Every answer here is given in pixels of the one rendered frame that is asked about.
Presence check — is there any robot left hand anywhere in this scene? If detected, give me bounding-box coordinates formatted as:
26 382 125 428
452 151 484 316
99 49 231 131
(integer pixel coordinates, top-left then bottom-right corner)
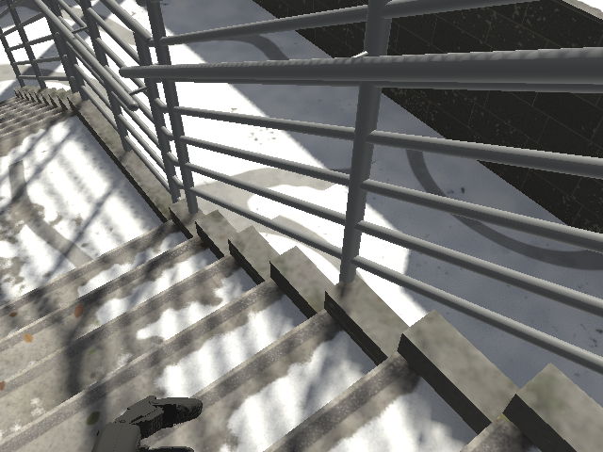
91 395 203 452

